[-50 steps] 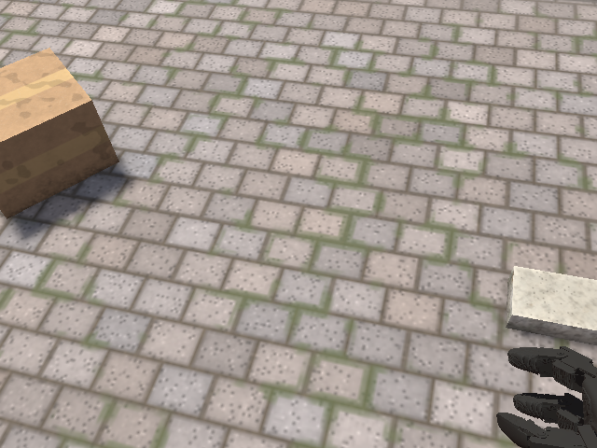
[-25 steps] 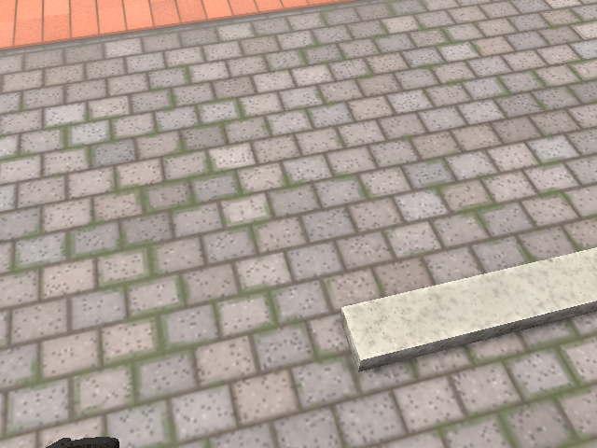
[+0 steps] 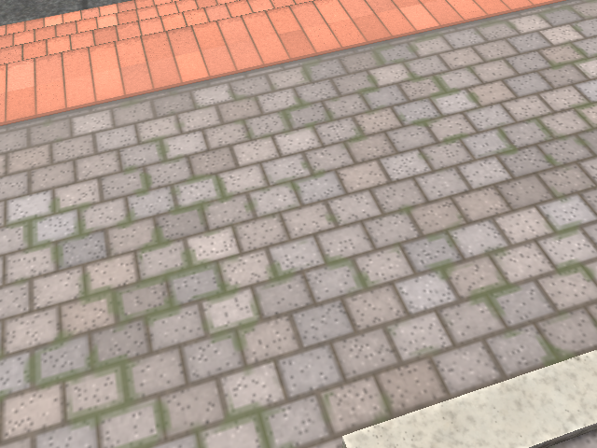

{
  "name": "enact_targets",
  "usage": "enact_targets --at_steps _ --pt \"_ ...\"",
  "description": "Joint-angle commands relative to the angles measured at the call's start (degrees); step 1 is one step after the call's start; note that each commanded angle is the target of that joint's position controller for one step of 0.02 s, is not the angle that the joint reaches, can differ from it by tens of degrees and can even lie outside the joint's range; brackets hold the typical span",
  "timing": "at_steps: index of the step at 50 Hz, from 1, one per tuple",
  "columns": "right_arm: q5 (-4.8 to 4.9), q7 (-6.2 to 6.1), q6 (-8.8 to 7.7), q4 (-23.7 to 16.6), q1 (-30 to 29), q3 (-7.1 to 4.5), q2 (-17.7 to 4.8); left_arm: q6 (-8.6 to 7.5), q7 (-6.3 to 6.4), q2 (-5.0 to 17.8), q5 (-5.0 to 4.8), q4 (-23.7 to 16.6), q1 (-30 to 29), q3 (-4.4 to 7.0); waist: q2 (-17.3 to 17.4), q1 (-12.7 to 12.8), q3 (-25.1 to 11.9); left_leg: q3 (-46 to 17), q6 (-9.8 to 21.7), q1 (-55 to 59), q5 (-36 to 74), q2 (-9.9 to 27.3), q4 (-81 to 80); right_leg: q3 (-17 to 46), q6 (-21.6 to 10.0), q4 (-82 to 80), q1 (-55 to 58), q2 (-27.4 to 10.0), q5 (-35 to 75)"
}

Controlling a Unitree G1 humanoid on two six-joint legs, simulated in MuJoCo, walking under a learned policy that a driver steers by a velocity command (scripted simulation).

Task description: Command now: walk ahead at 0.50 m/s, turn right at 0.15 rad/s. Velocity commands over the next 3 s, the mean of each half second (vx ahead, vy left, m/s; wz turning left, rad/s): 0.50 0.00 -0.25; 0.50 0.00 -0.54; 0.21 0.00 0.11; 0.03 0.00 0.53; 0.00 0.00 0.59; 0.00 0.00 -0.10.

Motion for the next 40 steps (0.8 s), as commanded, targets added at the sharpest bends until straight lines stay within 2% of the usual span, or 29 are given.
enact_targets --at_steps 1,4,6,7,8,9,10,11,12,13,14,17,20,21,24,25,26,28,29,30,31,33,34,35,36,37,38,39,40 --pt "0.59 0.82 -1.22 -5.45 -7.54 -0.49 -3.23 -0.66 0.32 9.97 -0.47 -1.11 2.35 2.55 -6.39 1.74 1.69 1.55 1.22 4.14 3.88 -2.43 -6.06 7.23 -7.89 -4.21 -3.03 -15.27 13.61" --pt "0.41 1.8 -1.67 -6.51 -7.95 -0.91 -4.4 0.19 0.65 10.36 -0.6 0.51 3.89 2.8 -7.32 0.91 1.53 0.98 3.9 2.54 -2.52 -3.2 -9.41 9.35 -6.78 -0.27 4.5 -18.69 18.4" --pt "0.31 1.86 -1.76 -5.73 -4.07 -1.43 -5.46 0.76 0.9 10.89 -0.52 0.79 3.03 3.0 -8.57 -1.61 -0.64 2.74 5.84 8.51 -7.57 -5.22 -10.48 9.18 -5.33 4.22 6.65 -18.68 29.76" --pt "0.16 1.53 -1.78 -4.1 1.93 -2.32 -6.89 1.1 1.0 10.85 -0.31 0.72 1.95 2.87 -8.19 -5.12 -4.55 4.77 7.38 17.39 -6.77 -7.17 -11.98 7.23 -4.11 11.28 5.89 -16.36 39.45" --pt "-0.21 1.14 -1.78 -2.25 10.65 -3.26 -9.42 1.24 1.14 9.38 0.33 0.13 1.78 2.12 -6.61 -9.06 -11.84 2.11 9.93 32.4 -2.96 -3.75 -9.66 4.76 -2.25 23.07 -0.27 -13.35 37.64" --pt "-1.26 0.91 -1.67 -1.22 18.13 -4.55 -14.66 0.53 0.95 4.67 0.52 -0.8 8.62 0.68 4.94 -8.52 -22.23 -19.53 18.16 56.48 -6.65 10.11 -9.04 1.64 1.96 45.18 -20.91 -5.55 16.63" --pt "-0.12 1.27 -1.14 0.54 21.55 -4.01 -11.42 -0.21 0.61 3.91 -0.22 0.58 10.27 0.13 13.58 -9.34 -26.82 -38.47 21.97 63.36 -17.55 16.26 -18.59 4.73 3.53 57.57 -32.76 -0.48 -19.14" --pt "0.56 1.02 -0.9 0.02 18.51 -2.9 -8.09 -0.63 0.33 9.27 -1.77 -0.26 5.01 1.52 6.37 -10.49 -17.77 -34.27 19.04 57.18 -27.35 15.26 -20.94 7.52 3.07 62.67 -39.07 -3.82 -17.87" --pt "0.16 0.59 -0.54 -0.69 14.27 -2.39 -6.71 -0.77 0.31 9.6 -2.29 -2.01 -0.55 1.58 1.81 -9.56 -10.33 -26.35 16.86 48.36 -27.5 13.61 -22.38 5.08 2.79 61.76 -40.31 -6.83 -12.98" --pt "-0.58 0.5 -0.47 -0.65 10.67 -1.78 -5.38 -0.67 0.47 8.77 -1.47 -2.83 -3.77 1.48 -1.25 -7.87 -4.15 -20.2 15.67 39.55 -22.89 11.06 -24.97 3.74 2.88 58.16 -39.29 -8.81 -8.87" --pt "-1.2 0.38 -0.95 -0.68 8.64 -1.44 -4.35 -0.22 0.64 8.24 -1.0 -2.73 -2.9 1.83 1.0 -5.59 -2.77 -16.35 15.04 34.59 -19.48 9.51 -26.64 4.1 3.02 54.87 -36.44 -10.92 -5.54" --pt "-1.27 0.52 -1.83 0.83 7.71 -1.34 -3.46 1.81 0.96 4.68 -1.21 -0.08 2.29 1.49 3.53 -3.24 -2.24 -7.31 14.89 29.42 -10.36 7.22 -29.98 2.51 4.32 56.9 -32.32 -11.29 -3.18" --pt "-1.2 0.4 -2.1 2.42 8.12 -1.65 -4.39 2.94 1.59 4.43 -0.63 -1.14 -0.45 1.63 1.54 -3.17 0.18 -1.42 15.01 29.46 -3.17 7.92 -31.11 4.0 5.24 56.67 -38.75 -11.94 1.27" --pt "-0.77 0.28 -1.38 2.62 8.12 -1.38 -3.31 2.98 1.54 4.96 -0.84 -1.39 -1.1 1.9 -0.04 -3.03 0.75 1.36 13.6 32.86 -4.1 6.22 -30.09 4.4 5.14 57.47 -43.35 -11.36 1.49" --pt "-0.8 -0.66 -0.04 4.84 13.56 -1.7 -4.68 1.76 0.53 1.94 -0.72 -6.05 -11.4 0.69 -1.18 -6.96 1.21 3.25 11.9 39.79 3.06 6.76 -29.04 2.39 5.43 43.61 -47.62 -11.29 4.89" --pt "-0.68 -0.86 0.56 4.7 13.24 -1.84 -5.95 1.63 -0.06 0.11 -0.9 -7.38 -13.92 -0.27 -0.46 -7.69 1.37 5.01 11.58 38.56 1.59 5.97 -29.98 -1.5 5.56 37.39 -45.12 -11.04 3.48" --pt "-0.32 -1.26 1.05 5.63 15.0 -2.24 -7.45 1.5 -0.59 -2.3 -0.42 -9.0 -16.95 -1.33 0.43 -8.96 1.39 4.24 12.09 39.45 4.68 8.62 -30.3 -3.4 5.25 36.68 -45.21 -11.3 -0.19" --pt "-0.41 -1.46 1.33 6.39 16.65 -2.51 -8.57 1.39 -1.54 -0.27 -0.51 -10.38 -16.54 -0.77 0.58 -8.42 -0.22 5.6 13.13 43.15 13.34 11.23 -27.95 -5.66 3.64 39.44 -45.64 -11.34 -0.82" --pt "-0.41 -1.46 1.24 7.0 18.01 -2.67 -8.83 1.15 -1.88 0.94 -0.24 -11.2 -15.19 -0.32 2.63 -7.34 -2.37 5.24 13.8 46.81 22.44 13.89 -24.84 -7.0 2.13 46.41 -47.59 -10.35 -5.02" --pt "-0.32 -1.43 1.58 6.51 16.11 -2.37 -8.2 0.97 -2.33 1.43 -0.72 -11.48 -14.03 -0.08 1.91 -5.54 -3.19 7.67 12.77 48.06 31.61 13.31 -21.39 -6.68 0.39 45.39 -47.2 -10.26 -5.88" --pt "-0.54 -1.6 1.81 5.18 13.29 -2.15 -8.06 0.86 -2.6 2.15 -1.13 -10.92 -12.15 0.31 2.13 -3.67 -4.5 11.22 11.48 45.55 42.0 10.75 -18.23 -9.03 -0.89 43.26 -40.79 -7.71 -4.6" --pt "-0.03 -2.47 2.0 4.34 10.49 -2.28 -9.62 1.05 -2.6 3.88 -0.89 -9.27 -4.02 1.65 6.53 2.03 -8.56 14.33 10.22 37.96 59.91 8.8 -6.95 -13.11 -3.78 37.2 -21.73 -1.79 -4.2" --pt "0.98 -2.58 1.58 3.35 7.12 -2.45 -10.21 1.05 -2.34 6.61 -0.74 -7.4 3.76 3.2 6.86 7.17 -11.45 13.89 8.71 32.21 54.62 7.85 4.25 -9.75 -5.55 28.29 -7.57 -2.08 3.09" --pt "1.01 -2.05 0.41 -0.12 6.57 -1.24 -6.42 1.35 -1.32 14.37 -0.81 -5.42 11.32 6.11 -5.66 9.74 -14.48 14.65 4.43 12.06 29.26 -0.39 27.04 8.5 -13.0 17.68 10.78 -10.07 -1.58" --pt "0.51 -0.87 -1.96 -3.26 4.52 -0.13 -3.38 0.88 -0.56 16.08 -0.72 -5.5 9.61 6.16 -16.07 6.01 -16.87 4.72 3.9 -2.08 -25.82 -9.36 39.65 36.87 -18.43 4.0 15.29 -19.72 -6.1" --pt "2.53 0.44 -3.89 -4.54 2.64 -1.62 -7.25 -0.02 -0.58 11.91 -0.21 -6.82 5.05 4.49 -12.07 3.79 -12.58 -3.21 6.12 -6.94 -27.03 -6.16 39.33 38.51 -16.55 2.38 11.89 -21.37 -5.23" --pt "3.1 0.85 -4.08 -4.72 1.62 -1.55 -6.72 -0.64 -1.11 8.48 -0.36 -7.2 2.82 3.45 -6.37 1.62 -8.34 -4.1 6.96 -5.64 -26.12 -4.3 35.17 33.45 -14.2 3.6 6.08 -20.09 -1.74" --pt "1.92 0.86 -3.88 -4.7 1.9 -1.54 -5.78 -0.89 -1.65 6.71 -1.24 -7.29 0.17 3.1 -1.5 -0.98 -4.2 -3.5 6.7 -4.11 -26.5 -3.04 30.32 28.22 -12.53 3.4 0.58 -18.15 1.44" --pt "0.95 0.76 -3.34 -4.07 3.03 -1.83 -5.56 -0.98 -1.61 5.08 -1.22 -7.45 -2.61 2.66 -2.2 -3.11 -2.8 -2.98 6.37 -0.86 -25.4 -1.57 25.74 23.02 -11.38 2.52 -3.9 -16.39 2.51"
